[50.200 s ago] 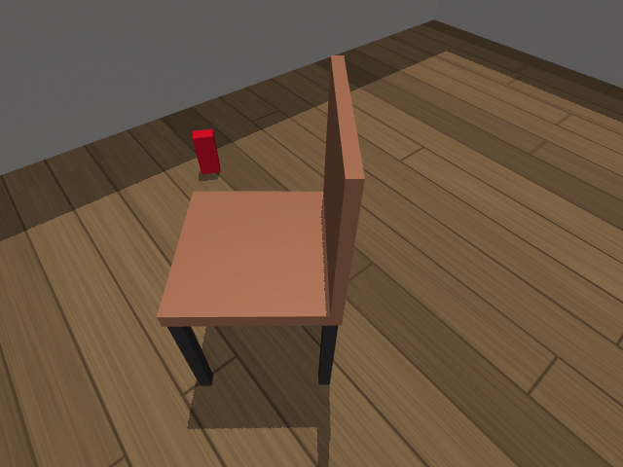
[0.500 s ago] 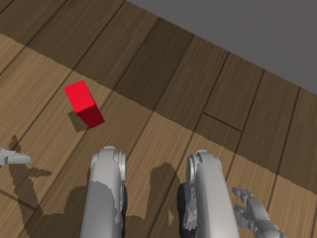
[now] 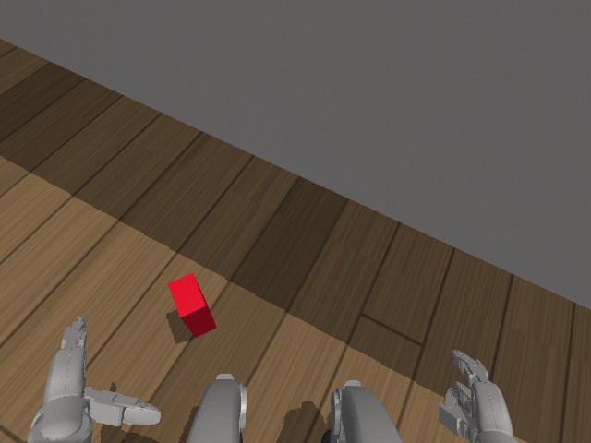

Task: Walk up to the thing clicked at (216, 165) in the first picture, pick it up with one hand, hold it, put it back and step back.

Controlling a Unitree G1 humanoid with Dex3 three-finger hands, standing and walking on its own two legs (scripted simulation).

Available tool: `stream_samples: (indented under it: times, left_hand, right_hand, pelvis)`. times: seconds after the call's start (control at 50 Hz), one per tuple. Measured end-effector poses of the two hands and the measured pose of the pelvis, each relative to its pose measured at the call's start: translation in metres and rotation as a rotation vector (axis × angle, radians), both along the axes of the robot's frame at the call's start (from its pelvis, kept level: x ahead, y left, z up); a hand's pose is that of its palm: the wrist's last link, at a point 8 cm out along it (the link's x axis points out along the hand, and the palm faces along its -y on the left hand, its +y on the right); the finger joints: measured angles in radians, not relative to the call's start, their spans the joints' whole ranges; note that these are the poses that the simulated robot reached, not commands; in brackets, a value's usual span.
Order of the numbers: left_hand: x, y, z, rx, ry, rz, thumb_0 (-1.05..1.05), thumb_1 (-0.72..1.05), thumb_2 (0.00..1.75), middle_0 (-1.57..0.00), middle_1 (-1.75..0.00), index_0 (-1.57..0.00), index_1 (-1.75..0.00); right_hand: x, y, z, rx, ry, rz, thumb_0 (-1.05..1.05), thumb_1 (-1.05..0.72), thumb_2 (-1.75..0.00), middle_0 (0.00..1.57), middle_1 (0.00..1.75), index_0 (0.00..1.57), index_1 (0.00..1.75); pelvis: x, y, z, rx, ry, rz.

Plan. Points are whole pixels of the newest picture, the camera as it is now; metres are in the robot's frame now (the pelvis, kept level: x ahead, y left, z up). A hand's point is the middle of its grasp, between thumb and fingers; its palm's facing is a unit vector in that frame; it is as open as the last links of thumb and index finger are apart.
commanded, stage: home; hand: left
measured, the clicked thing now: (194, 307) +0.45 +0.25 -0.53
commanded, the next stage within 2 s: none
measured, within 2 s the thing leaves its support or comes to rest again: neither
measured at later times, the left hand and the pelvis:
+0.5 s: hand (114, 397) +0.19 +0.20 +0.02, palm faces +0.14 -0.94 -0.30, open 17.4 cm; pelvis +0.03 +0.01 +0.08, yaw +1 degrees
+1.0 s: hand (129, 399) +0.19 +0.18 +0.02, palm faces +0.12 -0.95 -0.29, open 17.5 cm; pelvis +0.02 +0.00 +0.08, yaw +1 degrees
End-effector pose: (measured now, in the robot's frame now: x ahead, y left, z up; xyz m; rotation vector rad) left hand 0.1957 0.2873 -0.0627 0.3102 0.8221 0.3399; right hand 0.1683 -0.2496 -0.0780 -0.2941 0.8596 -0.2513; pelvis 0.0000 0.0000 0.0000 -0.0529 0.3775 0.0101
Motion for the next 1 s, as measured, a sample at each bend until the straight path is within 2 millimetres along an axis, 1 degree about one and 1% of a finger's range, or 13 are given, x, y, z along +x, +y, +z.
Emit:
stream_samples:
  times: [0.1, 0.18, 0.26, 0.34, 0.42, 0.56, 0.74, 1.0]
  left_hand:
    - [-0.002, -0.019, 0.041, -0.04, -0.018, -0.015, -0.01, -0.51, 0.08, -0.06, -0.06, -0.06, -0.06]
    - [-0.004, -0.031, 0.073, -0.06, -0.045, -0.037, -0.01, -0.5, 0.08, -0.07, -0.06, -0.06, -0.06]
    - [-0.007, -0.039, 0.1, -0.072, -0.085, -0.063, -0.01, -0.51, 0.08, -0.06, -0.06, -0.06, -0.06]
    - [-0.013, -0.044, 0.115, -0.084, -0.106, -0.079, -0.01, -0.52, 0.07, -0.06, -0.06, -0.05, -0.06]
    - [-0.021, -0.045, 0.119, -0.092, -0.1, -0.076, -0.01, -0.52, 0.07, -0.06, -0.06, -0.05, -0.06]
    - [-0.034, -0.043, 0.111, -0.093, -0.057, -0.058, -0.01, -0.52, 0.07, -0.06, -0.06, -0.05, -0.06]
    - [-0.028, -0.051, 0.118, -0.094, -0.085, -0.073, -0.01, -0.52, 0.07, -0.06, -0.06, -0.05, -0.06]
    - [-0.031, -0.059, 0.115, -0.104, -0.063, -0.076, -0.01, -0.54, 0.06, -0.06, -0.06, -0.05, -0.06]
  right_hand:
    - [-0.003, 0.004, 0.039, -0.009, -0.037, -0.028, 0.01, -0.9, -0.9, 0.2, 0.3, 0.21, 0.3]
    - [-0.003, 0.01, 0.062, -0.003, -0.08, -0.048, 0.01, -0.89, -0.9, 0.2, 0.3, 0.21, 0.3]
    - [0.001, 0.018, 0.077, 0.013, -0.128, -0.052, 0.01, -0.89, -0.9, 0.2, 0.3, 0.21, 0.3]
    - [0.007, 0.027, 0.085, 0.034, -0.165, -0.036, 0.01, -0.89, -0.9, 0.2, 0.3, 0.21, 0.3]
    - [0.014, 0.033, 0.09, 0.047, -0.188, -0.006, 0.02, -0.89, -0.9, 0.2, 0.3, 0.21, 0.3]
    - [0.02, 0.034, 0.095, 0.041, -0.203, 0.042, 0.02, -0.9, -0.9, 0.2, 0.3, 0.21, 0.3]
    - [0.015, 0.024, 0.095, 0.032, -0.199, 0.038, 0.02, -0.9, -0.9, 0.2, 0.3, 0.21, 0.3]
    - [0.006, 0.012, 0.092, 0.028, -0.174, 0.017, 0.02, -0.9, -0.9, 0.2, 0.3, 0.21, 0.3]
  pelvis:
    - [0.014, 0.003, 0.032, 0.001, -0.07, 0.008]
    - [0.024, 0.006, 0.052, 0.001, -0.119, 0.01]
    - [0.03, 0.011, 0.065, 0.001, -0.159, 0.011]
    - [0.033, 0.013, 0.071, 0.003, -0.191, 0.011]
    - [0.032, 0.013, 0.075, 0.006, -0.21, 0.014]
    - [0.026, 0.009, 0.077, 0.011, -0.226, 0.019]
    - [0.025, 0.004, 0.08, 0.016, -0.238, 0.019]
    - [0.024, -0.002, 0.082, 0.022, -0.239, 0.015]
